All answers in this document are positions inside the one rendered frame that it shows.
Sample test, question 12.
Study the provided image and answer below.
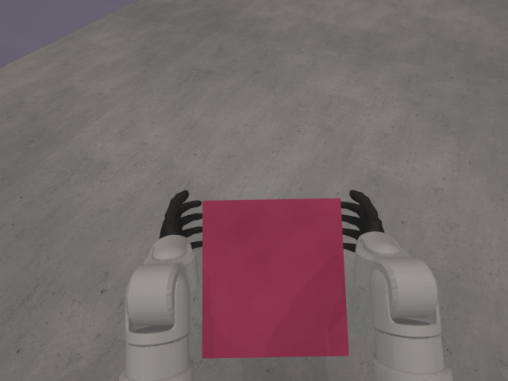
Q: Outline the robot left forearm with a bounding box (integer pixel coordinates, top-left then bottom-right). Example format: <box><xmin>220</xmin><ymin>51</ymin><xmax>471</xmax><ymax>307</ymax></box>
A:
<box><xmin>119</xmin><ymin>235</ymin><xmax>199</xmax><ymax>381</ymax></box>

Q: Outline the carton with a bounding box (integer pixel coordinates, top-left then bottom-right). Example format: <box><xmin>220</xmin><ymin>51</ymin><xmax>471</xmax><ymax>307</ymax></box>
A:
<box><xmin>202</xmin><ymin>198</ymin><xmax>349</xmax><ymax>358</ymax></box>

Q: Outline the left robot hand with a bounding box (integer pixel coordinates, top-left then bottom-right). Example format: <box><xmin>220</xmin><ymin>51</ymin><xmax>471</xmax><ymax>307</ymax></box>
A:
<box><xmin>160</xmin><ymin>190</ymin><xmax>202</xmax><ymax>249</ymax></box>

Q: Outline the robot right forearm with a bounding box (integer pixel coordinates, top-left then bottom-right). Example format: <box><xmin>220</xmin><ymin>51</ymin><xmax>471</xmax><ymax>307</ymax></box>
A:
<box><xmin>353</xmin><ymin>232</ymin><xmax>453</xmax><ymax>381</ymax></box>

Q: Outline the right robot hand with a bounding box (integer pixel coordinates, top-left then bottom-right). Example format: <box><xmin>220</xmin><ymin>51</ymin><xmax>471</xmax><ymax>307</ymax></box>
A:
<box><xmin>341</xmin><ymin>190</ymin><xmax>384</xmax><ymax>252</ymax></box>

